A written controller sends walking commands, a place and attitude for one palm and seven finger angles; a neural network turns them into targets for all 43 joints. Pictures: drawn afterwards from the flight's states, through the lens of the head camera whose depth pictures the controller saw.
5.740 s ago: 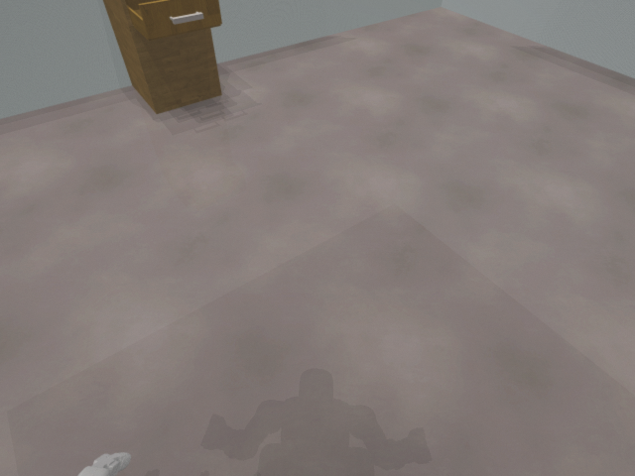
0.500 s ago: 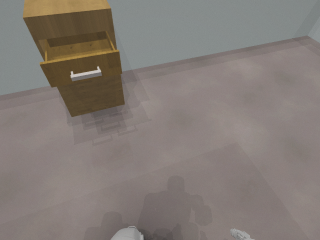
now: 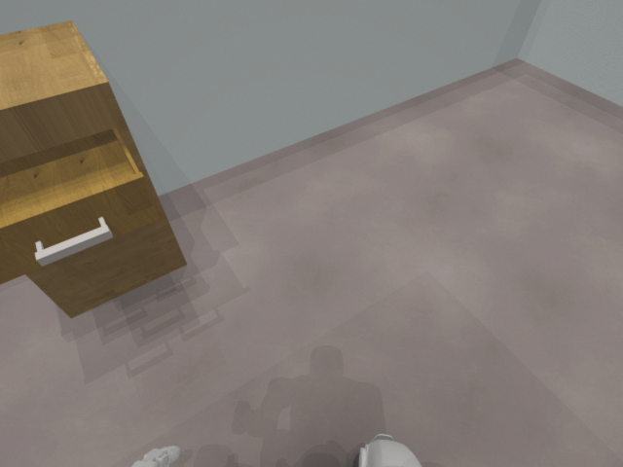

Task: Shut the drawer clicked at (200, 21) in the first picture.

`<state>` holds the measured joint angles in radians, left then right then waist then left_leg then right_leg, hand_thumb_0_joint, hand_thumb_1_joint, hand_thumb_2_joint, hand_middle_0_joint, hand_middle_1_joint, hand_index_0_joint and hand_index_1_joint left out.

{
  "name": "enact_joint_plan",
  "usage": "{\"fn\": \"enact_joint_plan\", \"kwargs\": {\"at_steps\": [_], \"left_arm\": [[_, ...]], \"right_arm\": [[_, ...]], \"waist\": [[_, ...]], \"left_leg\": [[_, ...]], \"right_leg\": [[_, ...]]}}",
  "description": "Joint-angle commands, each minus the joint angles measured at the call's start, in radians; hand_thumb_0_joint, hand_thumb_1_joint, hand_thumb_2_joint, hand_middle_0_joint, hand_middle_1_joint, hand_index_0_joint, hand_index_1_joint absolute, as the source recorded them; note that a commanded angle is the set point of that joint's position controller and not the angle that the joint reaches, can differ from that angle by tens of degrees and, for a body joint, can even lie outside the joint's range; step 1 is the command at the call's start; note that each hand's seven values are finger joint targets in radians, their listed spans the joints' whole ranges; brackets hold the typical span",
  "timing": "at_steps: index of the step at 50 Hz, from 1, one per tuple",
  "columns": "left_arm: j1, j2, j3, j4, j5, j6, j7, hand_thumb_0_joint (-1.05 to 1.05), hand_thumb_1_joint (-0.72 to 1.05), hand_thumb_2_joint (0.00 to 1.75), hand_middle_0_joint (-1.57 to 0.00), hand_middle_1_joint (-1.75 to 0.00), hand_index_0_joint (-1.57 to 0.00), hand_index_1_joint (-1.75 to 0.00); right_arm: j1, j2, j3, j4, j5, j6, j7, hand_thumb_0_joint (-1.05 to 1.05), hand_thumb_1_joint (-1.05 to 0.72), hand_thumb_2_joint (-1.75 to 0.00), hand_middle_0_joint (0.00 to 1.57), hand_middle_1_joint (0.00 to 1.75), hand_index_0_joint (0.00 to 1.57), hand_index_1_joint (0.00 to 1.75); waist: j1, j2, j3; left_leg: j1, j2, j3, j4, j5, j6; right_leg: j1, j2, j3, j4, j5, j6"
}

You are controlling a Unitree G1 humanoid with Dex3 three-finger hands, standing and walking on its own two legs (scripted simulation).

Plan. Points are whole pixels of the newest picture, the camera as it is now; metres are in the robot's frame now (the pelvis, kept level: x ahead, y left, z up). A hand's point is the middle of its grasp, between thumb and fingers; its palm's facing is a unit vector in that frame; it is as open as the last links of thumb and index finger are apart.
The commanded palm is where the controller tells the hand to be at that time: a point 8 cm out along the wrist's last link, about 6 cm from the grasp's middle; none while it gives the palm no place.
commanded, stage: walk to a spot facing it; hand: left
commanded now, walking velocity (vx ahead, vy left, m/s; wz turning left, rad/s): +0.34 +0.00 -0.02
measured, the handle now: (73, 238) +0.61 +0.55 -0.19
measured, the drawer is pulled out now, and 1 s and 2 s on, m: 0.23 0.23 0.23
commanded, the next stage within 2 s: turn to face it in 0.20 s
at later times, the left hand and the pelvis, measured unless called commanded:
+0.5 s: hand (201, 460) +0.17 +0.17 -0.18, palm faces +0.21 -0.96 -0.18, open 7.3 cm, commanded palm none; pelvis +0.17 -0.01 +0.00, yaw +10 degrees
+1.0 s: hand (166, 408) +0.24 +0.23 -0.16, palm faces +0.37 -0.89 -0.27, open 7.4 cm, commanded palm none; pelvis +0.22 +0.00 +0.00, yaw +21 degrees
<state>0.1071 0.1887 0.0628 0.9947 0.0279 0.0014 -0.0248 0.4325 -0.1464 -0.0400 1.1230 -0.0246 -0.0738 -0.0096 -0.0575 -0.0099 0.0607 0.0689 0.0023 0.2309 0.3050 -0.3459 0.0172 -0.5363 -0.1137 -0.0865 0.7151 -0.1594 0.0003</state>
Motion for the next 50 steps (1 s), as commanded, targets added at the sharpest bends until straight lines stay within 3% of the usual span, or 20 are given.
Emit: {"fn": "enact_joint_plan", "kwargs": {"at_steps": [1, 2, 3, 4, 5, 6, 8, 11, 13, 22, 25, 26, 27, 28, 29, 31, 33, 35, 46, 50], "left_arm": [[0.004, 0.040, 0.005, -0.072, -0.003, -0.036, 0.001, 0.00, 0.90, 0.90, -0.20, -0.30, -0.20, -0.30], [0.127, 0.061, 0.011, -0.036, -0.001, -0.044, 0.004, 0.00, 0.90, 0.90, -0.20, -0.30, -0.20, -0.30], [0.282, 0.115, 0.027, 0.014, 0.005, -0.058, 0.013, 0.00, 0.90, 0.90, -0.20, -0.30, -0.20, -0.30], [0.411, 0.226, 0.060, 0.045, 0.011, -0.068, 0.026, 0.00, 0.90, 0.90, -0.20, -0.30, -0.20, -0.30], [0.448, 0.276, 0.061, 0.060, -0.015, -0.066, 0.027, 0.00, 0.90, 0.90, -0.20, -0.30, -0.20, -0.30], [0.356, 0.251, 0.054, 0.041, -0.019, -0.061, 0.032, 0.00, 0.90, 0.90, -0.20, -0.30, -0.20, -0.30], [0.201, 0.163, 0.027, 0.006, -0.019, -0.066, 0.036, 0.00, 0.90, 0.90, -0.20, -0.30, -0.20, -0.30], [0.129, 0.083, 0.000, 0.001, -0.010, -0.077, 0.041, 0.00, 0.90, 0.90, -0.20, -0.30, -0.20, -0.30], [0.134, 0.058, -0.001, 0.004, -0.005, -0.081, 0.044, 0.00, 0.90, 0.90, -0.20, -0.30, -0.20, -0.30], [0.192, 0.147, 0.017, 0.006, -0.004, -0.053, 0.051, 0.00, 0.90, 0.90, -0.20, -0.30, -0.20, -0.30], [0.178, 0.175, 0.031, -0.009, -0.008, -0.037, 0.053, 0.00, 0.90, 0.90, -0.20, -0.30, -0.20, -0.30], [0.177, 0.173, 0.033, -0.019, -0.014, -0.030, 0.051, 0.00, 0.90, 0.90, -0.20, -0.30, -0.20, -0.30], [0.186, 0.136, 0.029, -0.049, -0.028, -0.025, 0.043, 0.00, 0.90, 0.90, -0.20, -0.30, -0.20, -0.30], [0.145, 0.099, 0.009, -0.098, -0.028, -0.019, 0.042, 0.00, 0.90, 0.90, -0.20, -0.30, -0.20, -0.30], [0.121, 0.121, 0.015, -0.109, -0.020, -0.006, 0.051, 0.00, 0.90, 0.90, -0.20, -0.30, -0.20, -0.30], [0.095, 0.108, 0.025, -0.093, -0.015, 0.007, 0.049, 0.00, 0.90, 0.90, -0.20, -0.30, -0.20, -0.30], [0.143, 0.115, 0.030, -0.064, -0.008, 0.015, 0.039, 0.00, 0.90, 0.90, -0.20, -0.30, -0.20, -0.30], [0.173, 0.108, 0.029, -0.057, -0.008, 0.022, 0.040, 0.00, 0.90, 0.90, -0.20, -0.30, -0.20, -0.30], [0.069, 0.103, 0.015, -0.124, -0.012, 0.031, 0.054, 0.00, 0.90, 0.90, -0.20, -0.30, -0.20, -0.30], [0.108, 0.094, 0.009, -0.119, -0.019, 0.025, 0.059, 0.00, 0.90, 0.90, -0.20, -0.30, -0.20, -0.30]], "right_arm": [[0.044, -0.153, -0.023, -0.024, -0.004, -0.005, -0.012, 0.00, -0.90, -0.90, 0.20, 0.30, 0.20, 0.30], [0.030, -0.160, -0.023, -0.026, 0.001, -0.004, -0.012, 0.00, -0.90, -0.90, 0.20, 0.30, 0.20, 0.30], [0.018, -0.146, -0.021, -0.031, 0.009, -0.005, -0.004, 0.00, -0.90, -0.90, 0.20, 0.30, 0.20, 0.30], [0.062, -0.086, -0.012, -0.054, 0.021, -0.009, 0.003, 0.00, -0.90, -0.90, 0.20, 0.30, 0.20, 0.30], [0.024, -0.095, -0.009, -0.078, 0.025, -0.006, 0.000, 0.00, -0.90, -0.90, 0.20, 0.30, 0.20, 0.30], [-0.004, -0.099, -0.018, -0.073, 0.026, 0.000, -0.003, 0.00, -0.90, -0.90, 0.20, 0.30, 0.20, 0.30], [-0.076, -0.072, -0.021, -0.078, 0.017, 0.016, 0.003, 0.00, -0.90, -0.90, 0.20, 0.30, 0.20, 0.30], [0.001, -0.022, -0.013, -0.046, 0.004, 0.059, 0.005, 0.00, -0.90, -0.90, 0.20, 0.30, 0.20, 0.30], [0.011, -0.014, -0.019, -0.050, 0.003, 0.072, 0.011, 0.00, -0.90, -0.90, 0.20, 0.30, 0.20, 0.30], [-0.253, -0.056, -0.015, -0.183, 0.005, 0.078, 0.039, 0.00, -0.90, -0.90, 0.20, 0.30, 0.20, 0.30], [-0.207, -0.104, -0.024, -0.194, 0.000, 0.078, 0.036, 0.00, -0.90, -0.90, 0.20, 0.30, 0.20, 0.30], [-0.130, -0.147, -0.037, -0.179, -0.005, 0.074, 0.032, 0.00, -0.90, -0.90, 0.20, 0.30, 0.20, 0.30], [-0.060, -0.251, -0.061, -0.181, -0.013, 0.065, 0.023, 0.00, -0.90, -0.90, 0.20, 0.30, 0.20, 0.30], [-0.006, -0.335, -0.069, -0.176, 0.002, 0.067, 0.014, 0.00, -0.90, -0.90, 0.20, 0.30, 0.20, 0.30], [-0.030, -0.320, -0.066, -0.171, 0.007, 0.076, 0.008, 0.00, -0.90, -0.90, 0.20, 0.30, 0.20, 0.30], [-0.176, -0.274, -0.058, -0.221, 0.004, 0.076, -0.002, 0.00, -0.90, -0.90, 0.20, 0.30, 0.20, 0.30], [-0.265, -0.237, -0.044, -0.247, 0.005, 0.072, -0.004, 0.00, -0.90, -0.90, 0.20, 0.30, 0.20, 0.30], [-0.268, -0.235, -0.045, -0.252, 0.007, 0.068, -0.004, 0.00, -0.90, -0.90, 0.20, 0.30, 0.20, 0.30], [-0.198, -0.230, -0.056, -0.232, 0.000, 0.087, -0.002, 0.00, -0.90, -0.90, 0.20, 0.30, 0.20, 0.30], [-0.217, -0.230, -0.057, -0.231, -0.001, 0.094, -0.001, 0.00, -0.90, -0.90, 0.20, 0.30, 0.20, 0.30]], "waist": [[0.050, 0.085, 0.041], [0.107, 0.055, -0.030], [0.176, -0.020, -0.129], [0.203, -0.245, -0.275], [0.191, -0.226, -0.308], [0.166, -0.131, -0.233], [0.105, -0.024, -0.081], [0.025, -0.076, -0.018], [0.007, -0.110, -0.012], [0.078, -0.134, 0.006], [0.041, -0.087, -0.043], [0.001, 0.003, -0.106], [-0.026, 0.246, -0.170], [-0.041, 0.395, -0.207], [-0.024, 0.231, -0.205], [0.012, 0.191, -0.122], [0.056, 0.148, -0.098], [0.063, 0.118, -0.129], [0.021, 0.137, -0.102], [0.041, 0.152, -0.113]], "left_leg": [[-0.049, 0.298, -0.119, 0.055, 0.710, 0.120], [-0.067, 0.265, -0.095, 0.201, 0.764, 0.095], [-0.216, 0.214, -0.069, 0.424, 0.656, 0.058], [-0.488, 0.073, -0.021, 0.752, 0.151, 0.007], [-0.600, 0.008, -0.135, 0.978, -0.226, 0.003], [-0.612, 0.064, -0.214, 1.048, -0.170, 0.017], [-0.617, 0.124, -0.245, 1.027, -0.034, 0.010], [-0.549, 0.136, -0.232, 0.917, 0.052, -0.015], [-0.545, 0.140, -0.213, 0.846, 0.087, -0.029], [-0.533, 0.107, -0.111, 0.451, 0.079, -0.041], [-0.384, 0.071, -0.095, 0.312, 0.113, -0.026], [-0.233, 0.061, -0.111, 0.207, 0.248, -0.016], [-0.068, 0.259, -0.390, 0.133, 0.563, 0.082], [-0.026, 0.443, -0.630, 0.074, 0.891, 0.206], [-0.063, 0.448, -0.582, 0.070, 0.730, 0.238], [-0.204, 0.356, -0.551, 0.008, 0.383, 0.186], [-0.280, 0.277, -0.460, -0.017, 0.300, 0.143], [-0.265, 0.237, -0.411, -0.020, 0.313, 0.132], [-0.213, 0.240, -0.522, -0.009, 0.322, 0.181], [-0.271, 0.224, -0.537, 0.022, 0.381, 0.171]], "right_leg": [[0.122, 0.064, -0.053, -0.121, -0.063, -0.044], [0.282, 0.091, -0.068, -0.186, -0.024, -0.054], [0.541, 0.038, 0.002, -0.211, 0.025, -0.079], [0.804, -0.244, 0.376, -0.266, 0.118, -0.173], [0.825, -0.358, 0.555, -0.370, 0.270, -0.244], [0.705, -0.347, 0.479, -0.400, 0.139, -0.249], [0.452, -0.287, 0.328, -0.449, 0.091, -0.178], [0.269, -0.212, 0.086, -0.501, 0.120, -0.111], [0.241, -0.195, 0.017, -0.521, 0.111, -0.101], [0.392, -0.237, -0.082, -0.395, 0.301, -0.100], [0.405, -0.238, -0.120, -0.210, 0.368, -0.066], [0.353, -0.204, -0.150, -0.037, 0.331, -0.030], [0.156, -0.074, -0.185, 0.211, -0.004, 0.049], [0.008, 0.028, -0.091, 0.440, -0.537, 0.083], [-0.004, 0.003, 0.023, 0.490, -0.525, 0.064], [-0.037, -0.021, 0.052, 0.501, -0.391, 0.069], [0.008, -0.023, 0.069, 0.482, -0.256, 0.075], [0.029, -0.007, 0.066, 0.448, -0.203, 0.083], [0.066, 0.039, 0.073, 0.152, -0.276, 0.085], [0.203, 0.073, 0.062, 0.005, -0.260, 0.065]]}}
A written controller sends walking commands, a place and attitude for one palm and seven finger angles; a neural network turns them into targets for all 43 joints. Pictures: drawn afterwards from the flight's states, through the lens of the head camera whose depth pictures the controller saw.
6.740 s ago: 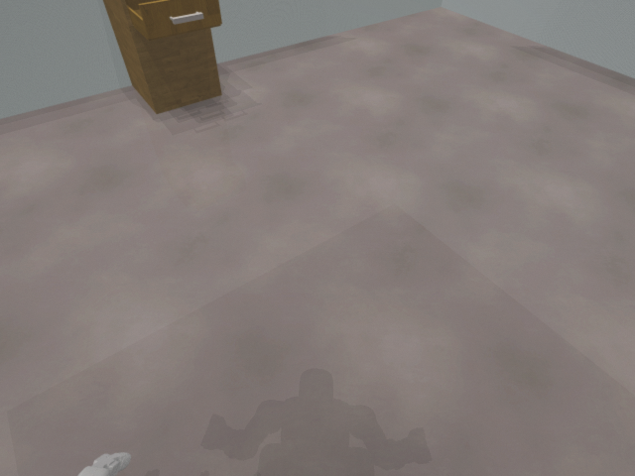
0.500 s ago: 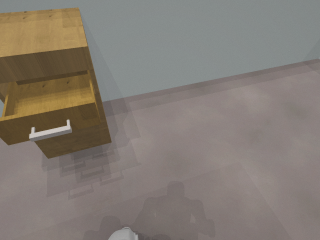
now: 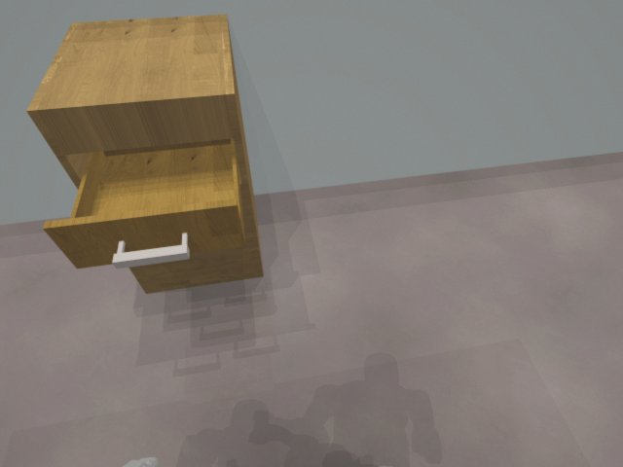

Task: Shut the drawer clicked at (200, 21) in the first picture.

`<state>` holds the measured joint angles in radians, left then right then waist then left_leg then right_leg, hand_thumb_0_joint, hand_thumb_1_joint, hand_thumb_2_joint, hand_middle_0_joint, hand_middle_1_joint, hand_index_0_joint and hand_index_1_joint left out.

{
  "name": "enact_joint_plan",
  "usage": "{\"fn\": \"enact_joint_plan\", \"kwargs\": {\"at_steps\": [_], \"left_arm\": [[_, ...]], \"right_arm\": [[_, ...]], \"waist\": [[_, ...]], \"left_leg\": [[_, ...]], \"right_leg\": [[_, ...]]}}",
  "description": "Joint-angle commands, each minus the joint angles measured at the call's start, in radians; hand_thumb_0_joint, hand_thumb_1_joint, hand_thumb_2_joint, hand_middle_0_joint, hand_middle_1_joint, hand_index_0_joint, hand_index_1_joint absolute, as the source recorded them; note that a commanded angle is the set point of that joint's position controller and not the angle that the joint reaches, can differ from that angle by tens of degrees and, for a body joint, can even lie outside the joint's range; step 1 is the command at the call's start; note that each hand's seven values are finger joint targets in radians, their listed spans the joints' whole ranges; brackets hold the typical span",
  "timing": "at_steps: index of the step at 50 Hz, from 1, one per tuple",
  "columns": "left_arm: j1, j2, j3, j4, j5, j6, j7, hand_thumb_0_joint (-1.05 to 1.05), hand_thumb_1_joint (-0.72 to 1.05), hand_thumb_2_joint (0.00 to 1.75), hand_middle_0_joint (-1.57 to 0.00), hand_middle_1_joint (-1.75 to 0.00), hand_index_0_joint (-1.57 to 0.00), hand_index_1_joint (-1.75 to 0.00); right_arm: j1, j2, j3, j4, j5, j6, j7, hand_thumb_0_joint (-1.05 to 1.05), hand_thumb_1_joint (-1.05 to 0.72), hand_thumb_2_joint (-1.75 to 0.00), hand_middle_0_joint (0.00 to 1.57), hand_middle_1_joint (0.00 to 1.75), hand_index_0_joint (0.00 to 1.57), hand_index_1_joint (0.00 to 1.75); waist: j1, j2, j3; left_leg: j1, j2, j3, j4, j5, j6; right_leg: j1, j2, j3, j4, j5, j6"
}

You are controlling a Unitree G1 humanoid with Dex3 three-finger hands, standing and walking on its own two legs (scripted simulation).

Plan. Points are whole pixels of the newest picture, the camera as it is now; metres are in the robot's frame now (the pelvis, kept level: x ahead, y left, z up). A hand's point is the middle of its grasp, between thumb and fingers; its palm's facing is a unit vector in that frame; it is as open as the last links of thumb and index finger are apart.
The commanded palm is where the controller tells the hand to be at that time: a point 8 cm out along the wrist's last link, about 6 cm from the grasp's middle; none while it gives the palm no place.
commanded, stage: turn to face it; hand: left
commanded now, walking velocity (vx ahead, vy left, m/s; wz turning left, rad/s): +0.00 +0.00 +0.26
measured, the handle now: (152, 248) +0.56 +0.37 -0.20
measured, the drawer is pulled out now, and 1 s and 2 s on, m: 0.23 0.23 0.23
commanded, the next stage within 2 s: take the last steps up to it in 0.12 s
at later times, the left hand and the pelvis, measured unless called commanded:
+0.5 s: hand out of the picture -0.05 +0.15 -0.15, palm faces +0.24 -0.94 -0.24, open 7.3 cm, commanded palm none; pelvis +0.00 -0.03 +0.01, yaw +10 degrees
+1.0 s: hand out of the picture +0.12 +0.27 -0.17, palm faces +0.19 -0.97 -0.17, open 7.4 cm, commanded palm none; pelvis +0.10 +0.07 +0.00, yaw +9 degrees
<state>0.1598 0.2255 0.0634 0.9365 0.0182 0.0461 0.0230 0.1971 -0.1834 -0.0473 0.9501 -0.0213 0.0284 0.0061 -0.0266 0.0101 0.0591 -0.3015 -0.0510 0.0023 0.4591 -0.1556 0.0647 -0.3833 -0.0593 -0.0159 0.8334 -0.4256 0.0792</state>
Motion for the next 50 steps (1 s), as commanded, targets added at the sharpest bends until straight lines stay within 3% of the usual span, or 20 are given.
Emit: {"fn": "enact_joint_plan", "kwargs": {"at_steps": [1, 3, 4, 5, 6, 8, 9, 11, 18, 22, 28, 31, 32, 33, 34, 35, 37, 40, 45, 50], "left_arm": [[0.073, 0.056, 0.008, -0.056, -0.010, -0.023, 0.012, 0.00, 0.90, 0.90, -0.20, -0.30, -0.20, -0.30], [0.127, 0.075, 0.008, -0.042, -0.010, -0.037, 0.017, 0.00, 0.90, 0.90, -0.20, -0.30, -0.20, -0.30], [0.142, 0.118, 0.015, -0.040, -0.002, -0.048, 0.022, 0.00, 0.90, 0.90, -0.20, -0.30, -0.20, -0.30], [0.137, 0.203, 0.029, -0.046, 0.011, -0.054, 0.025, 0.00, 0.90, 0.90, -0.20, -0.30, -0.20, -0.30], [0.121, 0.218, 0.024, -0.066, 0.004, -0.050, 0.021, 0.00, 0.90, 0.90, -0.20, -0.30, -0.20, -0.30], [0.023, 0.147, 0.020, -0.078, 0.000, -0.053, 0.027, 0.00, 0.90, 0.90, -0.20, -0.30, -0.20, -0.30], [0.010, 0.128, 0.010, -0.081, -0.003, -0.054, 0.022, 0.00, 0.90, 0.90, -0.20, -0.30, -0.20, -0.30], [0.041, 0.106, 0.004, -0.068, -0.005, -0.065, 0.016, 0.00, 0.90, 0.90, -0.20, -0.30, -0.20, -0.30], [0.233, 0.106, 0.014, 0.019, 0.004, -0.092, 0.008, 0.00, 0.90, 0.90, -0.20, -0.30, -0.20, -0.30], [0.291, 0.115, 0.012, 0.062, 0.012, -0.102, 0.000, 0.00, 0.90, 0.90, -0.20, -0.30, -0.20, -0.30], [0.277, 0.130, 0.012, 0.108, 0.017, -0.095, -0.007, 0.00, 0.90, 0.90, -0.20, -0.30, -0.20, -0.30], [0.225, 0.111, 0.008, 0.121, 0.002, -0.083, -0.011, 0.00, 0.90, 0.90, -0.20, -0.30, -0.20, -0.30], [0.214, 0.073, -0.003, 0.113, -0.002, -0.079, -0.016, 0.00, 0.90, 0.90, -0.20, -0.30, -0.20, -0.30], [0.210, 0.005, -0.015, 0.084, -0.002, -0.074, -0.021, 0.00, 0.90, 0.90, -0.20, -0.30, -0.20, -0.30], [0.141, 0.017, -0.014, 0.050, 0.007, -0.074, -0.015, 0.00, 0.90, 0.90, -0.20, -0.30, -0.20, -0.30], [0.126, 0.023, -0.007, 0.045, 0.011, -0.074, -0.017, 0.00, 0.90, 0.90, -0.20, -0.30, -0.20, -0.30], [0.133, 0.024, 0.000, 0.093, 0.013, -0.068, -0.028, 0.00, 0.90, 0.90, -0.20, -0.30, -0.20, -0.30], [0.208, 0.005, -0.002, 0.127, 0.008, -0.063, -0.036, 0.00, 0.90, 0.90, -0.20, -0.30, -0.20, -0.30], [0.143, 0.003, 0.004, 0.100, 0.007, -0.051, -0.032, 0.00, 0.90, 0.90, -0.20, -0.30, -0.20, -0.30], [-0.025, 0.002, -0.005, 0.041, 0.003, -0.052, -0.039, 0.00, 0.90, 0.90, -0.20, -0.30, -0.20, -0.30]], "right_arm": [[0.012, -0.190, -0.051, -0.058, -0.002, -0.008, -0.016, 0.00, -0.90, -0.90, 0.20, 0.30, 0.20, 0.30], [-0.013, -0.172, -0.047, -0.059, 0.009, -0.008, -0.011, 0.00, -0.90, -0.90, 0.20, 0.30, 0.20, 0.30], [0.003, -0.126, -0.041, -0.060, 0.018, -0.009, -0.007, 0.00, -0.90, -0.90, 0.20, 0.30, 0.20, 0.30], [0.003, -0.066, -0.031, -0.081, 0.022, -0.008, -0.005, 0.00, -0.90, -0.90, 0.20, 0.30, 0.20, 0.30], [-0.021, -0.117, -0.045, -0.089, 0.011, 0.004, -0.007, 0.00, -0.90, -0.90, 0.20, 0.30, 0.20, 0.30], [0.010, -0.114, -0.052, -0.047, 0.002, 0.025, -0.004, 0.00, -0.90, -0.90, 0.20, 0.30, 0.20, 0.30], [0.024, -0.112, -0.052, -0.023, 0.002, 0.029, -0.001, 0.00, -0.90, -0.90, 0.20, 0.30, 0.20, 0.30], [0.045, -0.097, -0.046, -0.004, 0.003, 0.026, 0.001, 0.00, -0.90, -0.90, 0.20, 0.30, 0.20, 0.30], [-0.055, -0.106, -0.036, -0.019, -0.009, 0.007, 0.015, 0.00, -0.90, -0.90, 0.20, 0.30, 0.20, 0.30], [-0.113, -0.089, -0.023, -0.030, -0.006, -0.007, 0.022, 0.00, -0.90, -0.90, 0.20, 0.30, 0.20, 0.30], [-0.103, -0.055, -0.004, -0.023, 0.005, -0.027, 0.028, 0.00, -0.90, -0.90, 0.20, 0.30, 0.20, 0.30], [0.050, -0.085, -0.005, 0.037, 0.006, -0.049, 0.013, 0.00, -0.90, -0.90, 0.20, 0.30, 0.20, 0.30], [0.144, -0.149, -0.021, 0.064, 0.005, -0.057, 0.000, 0.00, -0.90, -0.90, 0.20, 0.30, 0.20, 0.30], [0.245, -0.258, -0.049, 0.081, -0.004, -0.057, -0.006, 0.00, -0.90, -0.90, 0.20, 0.30, 0.20, 0.30], [0.288, -0.283, -0.051, 0.086, -0.004, -0.048, -0.013, 0.00, -0.90, -0.90, 0.20, 0.30, 0.20, 0.30], [0.228, -0.254, -0.042, 0.071, -0.006, -0.046, -0.015, 0.00, -0.90, -0.90, 0.20, 0.30, 0.20, 0.30], [0.138, -0.142, -0.010, 0.060, 0.000, -0.061, -0.025, 0.00, -0.90, -0.90, 0.20, 0.30, 0.20, 0.30], [0.127, -0.097, 0.002, 0.061, 0.011, -0.090, -0.028, 0.00, -0.90, -0.90, 0.20, 0.30, 0.20, 0.30], [0.204, -0.077, 0.003, 0.095, 0.012, -0.110, -0.040, 0.00, -0.90, -0.90, 0.20, 0.30, 0.20, 0.30], [0.287, -0.073, 0.006, 0.139, 0.003, -0.112, -0.048, 0.00, -0.90, -0.90, 0.20, 0.30, 0.20, 0.30]], "waist": [[0.019, 0.126, -0.114], [0.054, 0.074, -0.127], [0.057, -0.049, -0.141], [0.053, -0.303, -0.100], [0.062, -0.242, -0.076], [0.007, -0.207, -0.039], [0.001, -0.140, -0.021], [0.003, -0.128, -0.037], [0.089, -0.141, -0.009], [0.109, -0.150, 0.000], [0.091, -0.208, 0.007], [0.009, -0.104, -0.020], [-0.038, 0.057, -0.056], [-0.076, 0.333, -0.068], [-0.094, 0.257, 0.000], [-0.065, 0.172, 0.051], [-0.017, 0.149, 0.118], [0.034, 0.101, 0.076], [0.039, 0.078, 0.063], [0.003, 0.091, 0.111]], "left_leg": [[0.079, 0.263, -0.305, -0.118, 0.193, 0.113], [-0.011, 0.214, -0.268, -0.046, 0.145, 0.058], [-0.107, 0.142, -0.202, 0.071, 0.019, 0.000], [-0.245, -0.007, -0.039, 0.249, -0.270, -0.079], [-0.199, 0.007, -0.059, 0.434, -0.405, -0.082], [-0.207, 0.031, -0.077, 0.622, -0.322, -0.088], [-0.207, 0.040, -0.064, 0.684, -0.270, -0.097], [-0.222, 0.047, -0.051, 0.704, -0.213, -0.111], [-0.329, 0.119, -0.022, 0.609, -0.180, -0.125], [-0.294, 0.128, 0.018, 0.453, -0.206, -0.116], [-0.056, 0.091, 0.096, 0.185, -0.236, -0.078], [0.290, 0.067, 0.143, -0.042, -0.110, -0.077], [0.429, 0.164, 0.018, -0.093, -0.190, -0.053], [0.473, 0.403, -0.319, -0.233, -0.383, 0.021], [0.390, 0.481, -0.410, -0.312, -0.428, 0.090], [0.312, 0.480, -0.380, -0.328, -0.463, 0.109], [0.204, 0.376, -0.229, -0.331, -0.285, 0.061], [0.218, 0.304, -0.068, -0.312, 0.062, 0.046], [0.295, 0.308, -0.015, -0.275, 0.387, 0.059], [0.363, 0.327, -0.016, -0.255, 0.473, 0.079]], "right_leg": [[0.094, 0.028, -0.013, -0.174, 0.044, -0.019], [0.256, 0.015, -0.010, -0.400, 0.208, -0.025], [0.357, -0.103, 0.112, -0.534, 0.222, -0.055], [0.360, -0.335, 0.342, -0.584, 0.326, -0.155], [0.200, -0.420, 0.345, -0.589, 0.401, -0.236], [0.157, -0.307, 0.218, -0.567, 0.458, -0.228], [0.157, -0.262, 0.152, -0.545, 0.484, -0.210], [0.213, -0.219, 0.077, -0.519, 0.559, -0.189], [0.374, -0.290, 0.163, -0.623, 0.175, -0.201], [0.394, -0.297, 0.152, -0.638, 0.182, -0.215], [0.255, -0.267, 0.076, -0.641, 0.094, -0.207], [0.043, -0.180, -0.034, -0.511, 0.010, -0.143], [-0.070, -0.122, -0.087, -0.341, -0.021, -0.106], [-0.238, -0.013, -0.174, -0.047, -0.158, -0.058], [-0.311, -0.014, -0.086, 0.114, -0.173, -0.075], [-0.320, -0.053, -0.049, 0.187, -0.121, -0.090], [-0.285, -0.079, -0.009, 0.262, 0.053, -0.087], [-0.231, -0.066, -0.022, 0.284, 0.182, -0.063], [-0.301, -0.053, -0.017, 0.268, 0.234, -0.051], [-0.354, -0.052, -0.044, 0.116, 0.248, -0.065]]}}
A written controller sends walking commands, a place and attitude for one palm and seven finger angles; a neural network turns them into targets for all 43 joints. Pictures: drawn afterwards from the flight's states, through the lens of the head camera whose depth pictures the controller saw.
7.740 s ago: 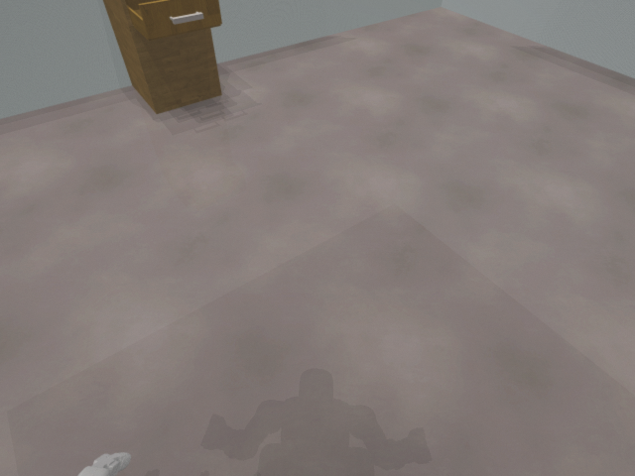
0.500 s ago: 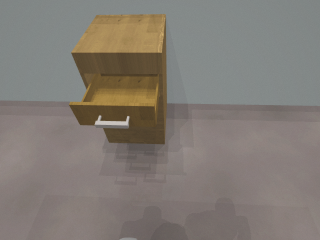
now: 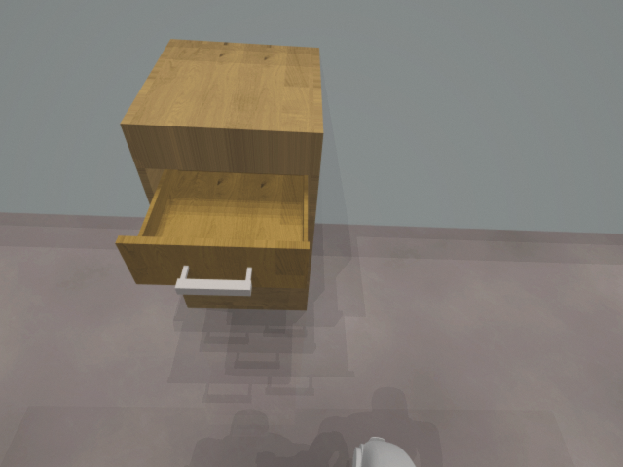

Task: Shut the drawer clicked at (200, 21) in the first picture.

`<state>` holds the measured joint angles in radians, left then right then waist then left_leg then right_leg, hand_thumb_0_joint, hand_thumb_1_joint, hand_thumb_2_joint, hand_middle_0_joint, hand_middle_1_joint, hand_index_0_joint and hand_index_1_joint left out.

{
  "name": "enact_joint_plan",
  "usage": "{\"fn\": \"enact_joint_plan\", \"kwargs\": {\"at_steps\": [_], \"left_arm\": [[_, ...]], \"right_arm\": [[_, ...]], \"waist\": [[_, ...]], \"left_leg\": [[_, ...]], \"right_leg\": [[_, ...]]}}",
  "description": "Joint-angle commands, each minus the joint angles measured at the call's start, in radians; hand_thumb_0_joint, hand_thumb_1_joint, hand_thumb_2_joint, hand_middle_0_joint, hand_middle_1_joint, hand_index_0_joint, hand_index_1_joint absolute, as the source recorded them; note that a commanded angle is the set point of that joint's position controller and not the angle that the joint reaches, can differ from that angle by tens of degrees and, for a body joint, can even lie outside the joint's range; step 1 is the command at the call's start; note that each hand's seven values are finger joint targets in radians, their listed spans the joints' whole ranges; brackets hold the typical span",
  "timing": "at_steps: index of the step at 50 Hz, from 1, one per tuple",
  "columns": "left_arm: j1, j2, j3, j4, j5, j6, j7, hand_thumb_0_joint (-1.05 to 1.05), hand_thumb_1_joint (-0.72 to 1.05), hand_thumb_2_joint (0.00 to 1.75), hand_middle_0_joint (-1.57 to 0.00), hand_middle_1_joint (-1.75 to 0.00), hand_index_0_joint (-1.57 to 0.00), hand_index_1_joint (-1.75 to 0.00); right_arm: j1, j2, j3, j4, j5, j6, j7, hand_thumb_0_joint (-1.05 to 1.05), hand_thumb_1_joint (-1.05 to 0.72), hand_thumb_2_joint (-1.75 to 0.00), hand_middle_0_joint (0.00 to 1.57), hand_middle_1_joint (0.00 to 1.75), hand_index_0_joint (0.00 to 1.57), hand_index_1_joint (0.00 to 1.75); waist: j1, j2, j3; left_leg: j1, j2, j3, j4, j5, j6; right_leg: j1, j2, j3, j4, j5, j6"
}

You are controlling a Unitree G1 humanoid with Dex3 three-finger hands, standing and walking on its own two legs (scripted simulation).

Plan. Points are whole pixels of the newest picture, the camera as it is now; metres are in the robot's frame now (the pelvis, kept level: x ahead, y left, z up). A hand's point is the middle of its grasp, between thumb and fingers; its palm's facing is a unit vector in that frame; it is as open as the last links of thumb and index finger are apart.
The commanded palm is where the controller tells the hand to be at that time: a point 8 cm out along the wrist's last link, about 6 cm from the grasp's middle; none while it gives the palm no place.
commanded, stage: take the last steps up to it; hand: left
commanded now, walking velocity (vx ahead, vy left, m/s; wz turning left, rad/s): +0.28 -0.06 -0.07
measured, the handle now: (216, 279) +0.50 +0.22 -0.20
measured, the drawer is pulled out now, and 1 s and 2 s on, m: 0.23 0.23 0.23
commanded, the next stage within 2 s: come to a stop and stand still in 0.28 s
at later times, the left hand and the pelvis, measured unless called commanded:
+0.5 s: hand (224, 426) +0.21 +0.14 -0.17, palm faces -0.01 -0.97 -0.23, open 7.2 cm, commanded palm none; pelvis +0.16 -0.04 +0.00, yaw -2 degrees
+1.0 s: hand (221, 431) +0.20 +0.14 -0.17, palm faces -0.05 -0.95 -0.30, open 7.4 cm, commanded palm none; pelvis +0.15 -0.06 -0.01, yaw -5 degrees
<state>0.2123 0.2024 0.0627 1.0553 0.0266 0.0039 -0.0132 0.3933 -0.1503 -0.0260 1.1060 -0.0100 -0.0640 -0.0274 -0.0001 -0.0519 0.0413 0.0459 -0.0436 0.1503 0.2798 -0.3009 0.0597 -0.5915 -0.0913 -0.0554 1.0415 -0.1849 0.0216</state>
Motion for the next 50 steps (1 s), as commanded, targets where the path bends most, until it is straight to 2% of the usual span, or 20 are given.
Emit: {"fn": "enact_joint_plan", "kwargs": {"at_steps": [1, 5, 8, 9, 10, 11, 12, 15, 19, 27, 29, 31, 34, 39, 44, 46, 47, 48, 49, 50], "left_arm": [[-0.115, 0.019, -0.006, -0.091, -0.006, -0.013, -0.004, 0.00, 0.90, 0.90, -0.20, -0.30, -0.20, -0.30], [-0.173, 0.013, -0.015, -0.119, -0.011, -0.024, -0.003, 0.00, 0.90, 0.90, -0.20, -0.30, -0.20, -0.30], [0.040, 0.047, -0.005, -0.056, -0.008, -0.041, 0.008, 0.00, 0.90, 0.90, -0.20, -0.30, -0.20, -0.30], [0.168, 0.085, 0.009, -0.017, -0.004, -0.051, 0.013, 0.00, 0.90, 0.90, -0.20, -0.30, -0.20, -0.30], [0.288, 0.174, 0.034, 0.016, 0.001, -0.064, 0.023, 0.00, 0.90, 0.90, -0.20, -0.30, -0.20, -0.30], [0.325, 0.227, 0.040, 0.026, -0.019, -0.064, 0.024, 0.00, 0.90, 0.90, -0.20, -0.30, -0.20, -0.30], [0.250, 0.208, 0.034, 0.003, -0.027, -0.056, 0.030, 0.00, 0.90, 0.90, -0.20, -0.30, -0.20, -0.30], [0.035, 0.101, 0.005, -0.046, -0.022, -0.057, 0.038, 0.00, 0.90, 0.90, -0.20, -0.30, -0.20, -0.30], [-0.003, 0.045, -0.014, -0.046, -0.011, -0.066, 0.039, 0.00, 0.90, 0.90, -0.20, -0.30, -0.20, -0.30], [0.054, 0.087, -0.005, -0.014, -0.012, -0.034, 0.049, 0.00, 0.90, 0.90, -0.20, -0.30, -0.20, -0.30], [0.051, 0.088, -0.001, -0.011, -0.016, -0.021, 0.054, 0.00, 0.90, 0.90, -0.20, -0.30, -0.20, -0.30], [0.094, 0.043, -0.010, -0.021, -0.022, -0.007, 0.059, 0.00, 0.90, 0.90, -0.20, -0.30, -0.20, -0.30], [0.100, 0.041, -0.016, -0.012, -0.019, 0.014, 0.058, 0.00, 0.90, 0.90, -0.20, -0.30, -0.20, -0.30], [0.099, 0.047, -0.002, -0.023, -0.010, 0.030, 0.049, 0.00, 0.90, 0.90, -0.20, -0.30, -0.20, -0.30], [0.081, 0.036, -0.002, -0.053, -0.012, 0.029, 0.042, 0.00, 0.90, 0.90, -0.20, -0.30, -0.20, -0.30], [0.137, 0.039, -0.003, -0.033, -0.010, 0.022, 0.042, 0.00, 0.90, 0.90, -0.20, -0.30, -0.20, -0.30], [0.149, 0.064, -0.002, -0.032, -0.004, 0.016, 0.044, 0.00, 0.90, 0.90, -0.20, -0.30, -0.20, -0.30], [0.116, 0.127, 0.004, -0.036, 0.005, 0.009, 0.048, 0.00, 0.90, 0.90, -0.20, -0.30, -0.20, -0.30], [0.082, 0.173, 0.006, -0.047, 0.002, 0.006, 0.049, 0.00, 0.90, 0.90, -0.20, -0.30, -0.20, -0.30], [0.055, 0.176, -0.001, -0.058, 0.000, 0.005, 0.047, 0.00, 0.90, 0.90, -0.20, -0.30, -0.20, -0.30]], "right_arm": [[0.109, -0.110, -0.015, -0.006, -0.012, -0.019, -0.016, 0.00, -0.90, -0.90, 0.20, 0.30, 0.20, 0.30], [0.139, -0.129, -0.019, 0.020, -0.019, -0.009, -0.017, 0.00, -0.90, -0.90, 0.20, 0.30, 0.20, 0.30], [0.108, -0.152, -0.025, 0.023, -0.008, -0.003, -0.014, 0.00, -0.90, -0.90, 0.20, 0.30, 0.20, 0.30], [0.084, -0.148, -0.024, 0.013, 0.002, -0.004, -0.010, 0.00, -0.90, -0.90, 0.20, 0.30, 0.20, 0.30], [0.111, -0.102, -0.023, -0.004, 0.015, -0.006, 0.001, 0.00, -0.90, -0.90, 0.20, 0.30, 0.20, 0.30], [0.137, -0.078, -0.022, -0.016, 0.020, -0.007, -0.003, 0.00, -0.90, -0.90, 0.20, 0.30, 0.20, 0.30], [0.076, -0.082, -0.025, -0.024, 0.018, 0.001, -0.005, 0.00, -0.90, -0.90, 0.20, 0.30, 0.20, 0.30], [0.021, -0.033, -0.025, -0.028, -0.003, 0.035, 0.010, 0.00, -0.90, -0.90, 0.20, 0.30, 0.20, 0.30], [0.088, 0.003, -0.022, -0.011, -0.012, 0.067, 0.016, 0.00, -0.90, -0.90, 0.20, 0.30, 0.20, 0.30], [-0.076, -0.031, -0.008, -0.043, 0.006, 0.069, 0.001, 0.00, -0.90, -0.90, 0.20, 0.30, 0.20, 0.30], [-0.061, -0.062, -0.017, -0.040, 0.006, 0.067, -0.001, 0.00, -0.90, -0.90, 0.20, 0.30, 0.20, 0.30], [-0.086, -0.136, -0.025, -0.061, -0.001, 0.057, -0.009, 0.00, -0.90, -0.90, 0.20, 0.30, 0.20, 0.30], [-0.161, -0.151, -0.026, -0.077, -0.002, 0.066, -0.021, 0.00, -0.90, -0.90, 0.20, 0.30, 0.20, 0.30], [-0.191, -0.187, -0.051, -0.104, -0.009, 0.078, -0.035, 0.00, -0.90, -0.90, 0.20, 0.30, 0.20, 0.30], [-0.200, -0.210, -0.069, -0.116, -0.012, 0.085, -0.023, 0.00, -0.90, -0.90, 0.20, 0.30, 0.20, 0.30], [-0.220, -0.200, -0.069, -0.117, -0.006, 0.089, -0.014, 0.00, -0.90, -0.90, 0.20, 0.30, 0.20, 0.30], [-0.210, -0.177, -0.066, -0.115, 0.000, 0.091, -0.008, 0.00, -0.90, -0.90, 0.20, 0.30, 0.20, 0.30], [-0.195, -0.122, -0.058, -0.120, 0.008, 0.090, -0.001, 0.00, -0.90, -0.90, 0.20, 0.30, 0.20, 0.30], [-0.225, -0.082, -0.043, -0.142, 0.006, 0.095, 0.006, 0.00, -0.90, -0.90, 0.20, 0.30, 0.20, 0.30], [-0.247, -0.088, -0.044, -0.144, 0.004, 0.103, 0.011, 0.00, -0.90, -0.90, 0.20, 0.30, 0.20, 0.30]], "waist": [[-0.033, 0.154, 0.136], [-0.042, 0.142, 0.117], [0.052, 0.135, -0.020], [0.112, 0.111, -0.078], [0.145, -0.068, -0.201], [0.115, -0.133, -0.279], [0.106, -0.022, -0.187], [0.006, 0.036, 0.035], [-0.065, -0.042, 0.035], [-0.005, -0.058, -0.064], [-0.018, -0.029, -0.062], [0.009, 0.146, -0.075], [0.020, 0.299, -0.029], [0.006, 0.213, -0.103], [-0.007, 0.206, -0.147], [0.018, 0.185, -0.154], [0.021, 0.108, -0.147], [0.002, -0.065, -0.112], [0.005, -0.185, -0.050], [0.011, -0.135, -0.044]], "left_leg": [[0.034, 0.324, -0.161, -0.065, 0.644, 0.087], [0.045, 0.329, -0.122, 0.022, 0.844, 0.079], [-0.002, 0.286, -0.082, 0.263, 1.021, 0.035], [-0.152, 0.251, -0.054, 0.427, 0.866, 0.007], [-0.388, 0.134, -0.002, 0.721, 0.419, -0.034], [-0.505, 0.032, -0.044, 1.020, -0.285, -0.054], [-0.541, 0.084, -0.145, 1.078, -0.267, -0.031], [-0.505, 0.165, -0.167, 1.011, -0.090, -0.035], [-0.393, 0.159, -0.118, 0.783, -0.025, -0.069], [-0.307, 0.105, -0.120, 0.323, 0.038, -0.106], [-0.206, 0.118, -0.133, 0.167, 0.246, -0.098], [-0.151, 0.286, -0.248, 0.145, 0.693, -0.019], [-0.229, 0.359, -0.313, 0.035, 0.738, 0.078], [-0.089, 0.378, -0.281, 0.101, 0.851, 0.139], [-0.111, 0.353, -0.254, 0.115, 0.691, 0.105], [-0.186, 0.296, -0.222, 0.153, 0.485, 0.053], [-0.235, 0.238, -0.191, 0.209, 0.342, 0.005], [-0.346, 0.146, -0.131, 0.289, 0.145, -0.052], [-0.397, 0.079, -0.086, 0.334, -0.087, -0.083], [-0.350, 0.080, -0.122, 0.414, -0.163, -0.086]], "right_leg": [[-0.142, -0.016, -0.014, -0.144, -0.004, -0.014], [0.007, 0.032, -0.062, -0.343, -0.070, -0.059], [0.335, 0.113, -0.112, -0.480, 0.002, -0.094], [0.563, 0.073, -0.062, -0.519, 0.113, -0.114], [0.811, -0.168, 0.238, -0.535, 0.320, -0.216], [0.861, -0.372, 0.507, -0.645, 0.530, -0.338], [0.742, -0.354, 0.444, -0.699, 0.419, -0.353], [0.324, -0.248, 0.256, -0.820, 0.104, -0.245], [0.171, -0.143, 0.076, -0.862, 0.111, -0.191], [0.394, -0.141, 0.103, -0.684, 0.487, -0.175], [0.367, -0.112, 0.092, -0.606, 0.406, -0.128], [0.321, -0.002, 0.029, -0.530, 0.135, -0.050], [0.325, 0.051, -0.002, -0.362, -0.252, -0.016], [0.184, 0.061, 0.064, -0.140, -0.352, -0.007], [0.266, 0.054, 0.042, -0.322, -0.288, -0.005], [0.392, 0.062, 0.014, -0.536, -0.097, -0.003], [0.448, 0.043, 0.044, -0.679, 0.020, -0.004], [0.471, -0.075, 0.202, -0.725, 0.117, -0.044], [0.397, -0.198, 0.284, -0.749, 0.207, -0.108], [0.310, -0.231, 0.269, -0.772, 0.136, -0.163]]}}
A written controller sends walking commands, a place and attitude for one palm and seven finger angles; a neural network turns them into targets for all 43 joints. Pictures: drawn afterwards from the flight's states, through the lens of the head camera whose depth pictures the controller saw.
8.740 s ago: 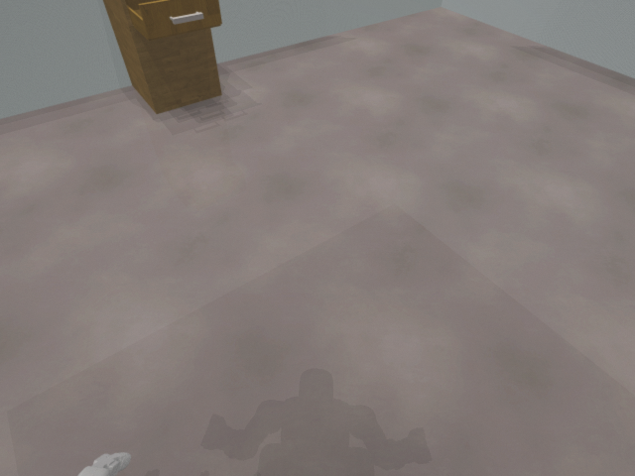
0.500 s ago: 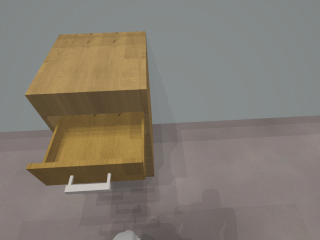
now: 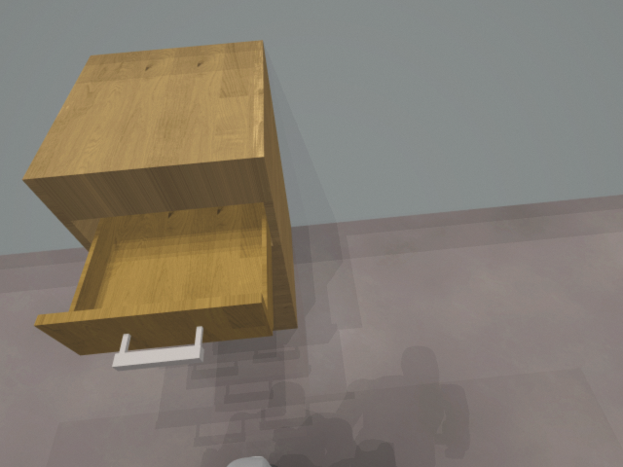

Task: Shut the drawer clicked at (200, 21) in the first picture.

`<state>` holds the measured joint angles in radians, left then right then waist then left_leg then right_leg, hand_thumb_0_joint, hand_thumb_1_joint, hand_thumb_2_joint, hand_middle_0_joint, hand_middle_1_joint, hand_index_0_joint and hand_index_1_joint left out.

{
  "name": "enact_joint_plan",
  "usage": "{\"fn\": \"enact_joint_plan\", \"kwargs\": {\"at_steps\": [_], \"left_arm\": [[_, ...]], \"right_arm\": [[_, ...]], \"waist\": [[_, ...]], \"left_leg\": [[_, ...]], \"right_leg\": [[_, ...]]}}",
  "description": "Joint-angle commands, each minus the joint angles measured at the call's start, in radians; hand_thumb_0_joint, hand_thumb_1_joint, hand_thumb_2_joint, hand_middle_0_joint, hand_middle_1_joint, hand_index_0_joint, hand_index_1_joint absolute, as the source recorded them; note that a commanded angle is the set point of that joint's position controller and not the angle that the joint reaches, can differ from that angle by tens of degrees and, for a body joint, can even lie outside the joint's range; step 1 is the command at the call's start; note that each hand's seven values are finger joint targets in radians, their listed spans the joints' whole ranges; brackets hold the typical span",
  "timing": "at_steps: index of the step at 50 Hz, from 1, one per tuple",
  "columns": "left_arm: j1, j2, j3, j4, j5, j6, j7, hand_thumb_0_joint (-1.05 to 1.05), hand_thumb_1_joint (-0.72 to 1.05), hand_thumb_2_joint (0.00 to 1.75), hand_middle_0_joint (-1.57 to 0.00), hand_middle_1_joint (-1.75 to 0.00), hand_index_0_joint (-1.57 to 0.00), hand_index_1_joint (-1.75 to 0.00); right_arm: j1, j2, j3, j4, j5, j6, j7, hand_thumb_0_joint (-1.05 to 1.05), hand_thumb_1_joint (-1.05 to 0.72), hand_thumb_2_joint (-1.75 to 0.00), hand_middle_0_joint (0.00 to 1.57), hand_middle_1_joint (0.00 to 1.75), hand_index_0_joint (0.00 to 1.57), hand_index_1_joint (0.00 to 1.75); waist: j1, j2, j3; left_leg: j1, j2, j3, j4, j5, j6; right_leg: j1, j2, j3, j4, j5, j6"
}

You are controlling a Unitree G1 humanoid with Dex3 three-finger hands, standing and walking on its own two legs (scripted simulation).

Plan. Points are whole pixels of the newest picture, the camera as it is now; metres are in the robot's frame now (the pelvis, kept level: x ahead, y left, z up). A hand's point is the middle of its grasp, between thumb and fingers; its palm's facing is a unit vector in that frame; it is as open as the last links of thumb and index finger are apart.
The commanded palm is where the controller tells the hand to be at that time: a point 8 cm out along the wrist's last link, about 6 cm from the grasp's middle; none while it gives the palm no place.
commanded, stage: come to a stop and stand still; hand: left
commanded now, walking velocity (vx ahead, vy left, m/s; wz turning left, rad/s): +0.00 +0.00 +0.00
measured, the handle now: (161, 346) +0.32 +0.31 -0.19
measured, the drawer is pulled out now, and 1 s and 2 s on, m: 0.23 0.23 0.23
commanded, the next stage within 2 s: look again from close up in 0.60 s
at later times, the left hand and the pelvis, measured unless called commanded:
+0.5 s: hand out of the picture -0.03 +0.14 -0.16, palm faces +0.07 -0.98 -0.20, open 7.3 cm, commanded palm none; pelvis -0.03 -0.04 +0.01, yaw +2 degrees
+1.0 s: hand out of the picture -0.03 +0.18 -0.17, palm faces +0.05 -0.98 -0.19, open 7.3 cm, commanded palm none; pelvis -0.02 +0.01 +0.01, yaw +1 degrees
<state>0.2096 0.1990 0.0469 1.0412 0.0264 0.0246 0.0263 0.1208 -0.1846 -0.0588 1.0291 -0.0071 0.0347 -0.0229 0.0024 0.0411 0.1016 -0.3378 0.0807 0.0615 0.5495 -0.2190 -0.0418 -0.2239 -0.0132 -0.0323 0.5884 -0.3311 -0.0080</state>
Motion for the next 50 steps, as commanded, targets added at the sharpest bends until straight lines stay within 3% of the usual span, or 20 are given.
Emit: {"fn": "enact_joint_plan", "kwargs": {"at_steps": [1, 3, 5, 7, 10, 12, 14, 16, 19, 23, 30, 34, 35, 36, 37, 38, 40, 43, 45, 50], "left_arm": [[0.033, 0.163, 0.017, -0.047, 0.000, -0.021, 0.011, 0.00, 0.90, 0.90, -0.20, -0.30, -0.20, -0.30], [-0.011, 0.118, 0.008, -0.040, -0.003, -0.021, 0.013, 0.00, 0.90, 0.90, -0.20, -0.30, -0.20, -0.30], [0.003, 0.118, 0.007, -0.037, -0.006, -0.028, 0.012, 0.00, 0.90, 0.90, -0.20, -0.30, -0.20, -0.30], [0.042, 0.119, 0.004, -0.018, -0.008, -0.033, 0.012, 0.00, 0.90, 0.90, -0.20, -0.30, -0.20, -0.30], [0.042, 0.107, 0.002, 0.003, -0.021, -0.036, 0.015, 0.00, 0.90, 0.90, -0.20, -0.30, -0.20, -0.30], [0.053, 0.067, -0.008, 0.015, -0.032, -0.035, 0.011, 0.00, 0.90, 0.90, -0.20, -0.30, -0.20, -0.30], [0.053, 0.063, -0.007, 0.023, -0.028, -0.035, 0.011, 0.00, 0.90, 0.90, -0.20, -0.30, -0.20, -0.30], [0.040, 0.082, -0.006, 0.041, -0.029, -0.031, 0.009, 0.00, 0.90, 0.90, -0.20, -0.30, -0.20, -0.30], [0.045, 0.076, -0.008, 0.050, -0.027, -0.026, 0.007, 0.00, 0.90, 0.90, -0.20, -0.30, -0.20, -0.30], [0.060, 0.067, -0.009, 0.058, -0.024, -0.025, 0.007, 0.00, 0.90, 0.90, -0.20, -0.30, -0.20, -0.30], [0.103, 0.039, -0.010, 0.069, -0.025, -0.032, 0.007, 0.00, 0.90, 0.90, -0.20, -0.30, -0.20, -0.30], [0.131, 0.021, -0.015, 0.082, -0.026, -0.040, 0.008, 0.00, 0.90, 0.90, -0.20, -0.30, -0.20, -0.30], [0.231, 0.055, -0.019, 0.098, -0.004, -0.080, 0.053, 0.00, 0.90, 0.90, -0.20, -0.30, -0.20, -0.30], [0.229, 0.097, -0.011, 0.062, -0.005, -0.088, 0.048, 0.00, 0.90, 0.90, -0.20, -0.30, -0.20, -0.30], [0.186, 0.073, -0.019, 0.049, -0.006, -0.088, 0.039, 0.00, 0.90, 0.90, -0.20, -0.30, -0.20, -0.30], [0.146, 0.072, -0.013, 0.038, -0.002, -0.086, 0.036, 0.00, 0.90, 0.90, -0.20, -0.30, -0.20, -0.30], [0.137, 0.052, -0.021, 0.028, -0.006, -0.081, 0.030, 0.00, 0.90, 0.90, -0.20, -0.30, -0.20, -0.30], [0.146, -0.004, -0.033, 0.033, -0.015, -0.067, 0.023, 0.00, 0.90, 0.90, -0.20, -0.30, -0.20, -0.30], [0.157, -0.002, -0.036, 0.035, -0.013, -0.058, 0.019, 0.00, 0.90, 0.90, -0.20, -0.30, -0.20, -0.30], [0.173, 0.001, -0.040, 0.038, -0.013, -0.048, 0.013, 0.00, 0.90, 0.90, -0.20, -0.30, -0.20, -0.30]], "right_arm": [[0.010, -0.053, -0.010, -0.062, -0.005, 0.014, 0.005, 0.00, -0.90, -0.90, 0.20, 0.30, 0.20, 0.30], [0.055, -0.048, -0.005, -0.023, -0.005, 0.012, 0.004, 0.00, -0.90, -0.90, 0.20, 0.30, 0.20, 0.30], [0.085, -0.041, 0.004, 0.001, 0.000, 0.003, 0.003, 0.00, -0.90, -0.90, 0.20, 0.30, 0.20, 0.30], [0.086, -0.040, 0.010, 0.009, 0.002, -0.003, -0.001, 0.00, -0.90, -0.90, 0.20, 0.30, 0.20, 0.30], [0.156, -0.034, 0.024, 0.050, 0.002, -0.020, -0.010, 0.00, -0.90, -0.90, 0.20, 0.30, 0.20, 0.30], [0.163, -0.064, 0.032, 0.069, -0.005, -0.036, -0.019, 0.00, -0.90, -0.90, 0.20, 0.30, 0.20, 0.30], [0.160, -0.066, 0.034, 0.078, -0.006, -0.032, -0.024, 0.00, -0.90, -0.90, 0.20, 0.30, 0.20, 0.30], [0.164, -0.045, 0.041, 0.093, -0.005, -0.030, -0.022, 0.00, -0.90, -0.90, 0.20, 0.30, 0.20, 0.30], [0.183, -0.040, 0.042, 0.097, -0.007, -0.024, -0.019, 0.00, -0.90, -0.90, 0.20, 0.30, 0.20, 0.30], [0.229, -0.033, 0.041, 0.100, -0.010, -0.018, -0.017, 0.00, -0.90, -0.90, 0.20, 0.30, 0.20, 0.30], [0.270, -0.015, 0.045, 0.104, -0.010, -0.027, -0.019, 0.00, -0.90, -0.90, 0.20, 0.30, 0.20, 0.30], [0.277, -0.007, 0.048, 0.106, -0.006, -0.040, -0.023, 0.00, -0.90, -0.90, 0.20, 0.30, 0.20, 0.30], [0.143, -0.047, 0.041, 0.048, -0.001, -0.063, -0.008, 0.00, -0.90, -0.90, 0.20, 0.30, 0.20, 0.30], [0.227, 0.002, 0.043, 0.003, 0.001, -0.046, -0.009, 0.00, -0.90, -0.90, 0.20, 0.30, 0.20, 0.30], [0.234, 0.005, 0.039, 0.007, 0.000, -0.045, -0.007, 0.00, -0.90, -0.90, 0.20, 0.30, 0.20, 0.30], [0.270, 0.027, 0.047, 0.007, 0.001, -0.046, -0.001, 0.00, -0.90, -0.90, 0.20, 0.30, 0.20, 0.30], [0.307, 0.023, 0.049, 0.021, -0.002, -0.055, -0.002, 0.00, -0.90, -0.90, 0.20, 0.30, 0.20, 0.30], [0.329, -0.021, 0.052, 0.020, -0.011, -0.069, -0.008, 0.00, -0.90, -0.90, 0.20, 0.30, 0.20, 0.30], [0.293, -0.025, 0.058, 0.018, -0.010, -0.073, -0.011, 0.00, -0.90, -0.90, 0.20, 0.30, 0.20, 0.30], [0.288, -0.043, 0.066, 0.016, -0.009, -0.075, -0.014, 0.00, -0.90, -0.90, 0.20, 0.30, 0.20, 0.30]], "waist": [[0.009, -0.306, -0.068], [-0.017, -0.226, -0.031], [-0.015, -0.187, -0.040], [0.002, -0.170, -0.055], [-0.014, -0.120, -0.081], [0.006, 0.000, -0.092], [0.013, -0.020, -0.079], [0.010, 0.051, -0.062], [0.008, 0.003, -0.014], [-0.001, -0.063, 0.022], [-0.005, -0.059, 0.005], [-0.001, -0.044, -0.026], [0.055, -0.109, -0.010], [-0.007, -0.095, -0.121], [-0.019, 0.000, -0.112], [-0.042, -0.010, -0.191], [-0.048, -0.084, -0.156], [-0.027, -0.055, -0.062], [-0.007, 0.038, -0.013], [0.005, -0.015, 0.033]], "left_leg": [[0.017, -0.031, -0.068, 0.204, -0.271, 0.023], [0.014, -0.025, -0.073, 0.256, -0.200, 0.028], [0.011, -0.034, -0.061, 0.218, -0.189, 0.024], [0.034, -0.031, -0.053, 0.116, -0.186, 0.017], [0.180, -0.017, -0.070, -0.144, 0.015, 0.020], [0.227, 0.052, -0.136, -0.177, 0.240, 0.048], [0.198, 0.046, -0.105, -0.162, 0.148, 0.042], [0.176, 0.034, -0.103, -0.192, 0.108, 0.038], [0.143, 0.017, -0.095, -0.216, -0.010, 0.035], [0.146, 0.001, -0.083, -0.211, -0.050, 0.039], [0.159, 0.000, -0.081, -0.208, -0.015, 0.044], [0.163, 0.014, -0.092, -0.220, 0.040, 0.047], [0.024, -0.005, 0.001, 0.036, -0.071, 0.011], [0.032, -0.027, -0.080, 0.115, -0.176, 0.039], [0.050, -0.017, -0.075, 0.124, -0.181, 0.046], [0.079, -0.024, -0.053, 0.058, -0.152, 0.043], [0.153, -0.036, -0.059, -0.064, -0.034, 0.043], [0.095, 0.041, -0.121, -0.125, 0.085, 0.077], [0.042, 0.040, -0.146, -0.161, 0.107, 0.083], [0.009, 0.035, -0.161, -0.220, 0.031, 0.093]], "right_leg": [[-0.103, -0.277, 0.259, -0.338, 0.245, -0.146], [-0.083, -0.239, 0.195, -0.317, 0.295, -0.147], [-0.012, -0.206, 0.148, -0.279, 0.415, -0.137], [0.050, -0.207, 0.151, -0.259, 0.479, -0.142], [0.048, -0.183, 0.141, -0.225, 0.418, -0.098], [0.039, -0.102, 0.092, -0.218, 0.334, -0.034], [0.058, -0.096, 0.108, -0.273, 0.272, -0.011], [0.084, -0.103, 0.097, -0.279, 0.238, -0.016], [0.062, -0.096, 0.120, -0.340, 0.055, -0.020], [0.006, -0.100, 0.134, -0.390, -0.079, -0.018], [-0.008, -0.098, 0.131, -0.379, -0.052, -0.024], [0.036, -0.092, 0.108, -0.335, 0.077, -0.030], [0.094, -0.175, 0.191, -0.290, 0.719, 0.077], [0.140, -0.250, 0.247, -0.266, 0.704, 0.033], [0.080, -0.239, 0.197, -0.274, 0.552, -0.053], [0.120, -0.217, 0.155, -0.248, 0.506, -0.107], [0.038, -0.157, 0.113, -0.212, 0.309, -0.096], [-0.010, -0.077, 0.068, -0.181, 0.149, -0.055], [0.013, -0.065, 0.059, -0.156, 0.154, -0.047], [0.019, -0.062, 0.050, -0.155, 0.135, -0.037]]}}
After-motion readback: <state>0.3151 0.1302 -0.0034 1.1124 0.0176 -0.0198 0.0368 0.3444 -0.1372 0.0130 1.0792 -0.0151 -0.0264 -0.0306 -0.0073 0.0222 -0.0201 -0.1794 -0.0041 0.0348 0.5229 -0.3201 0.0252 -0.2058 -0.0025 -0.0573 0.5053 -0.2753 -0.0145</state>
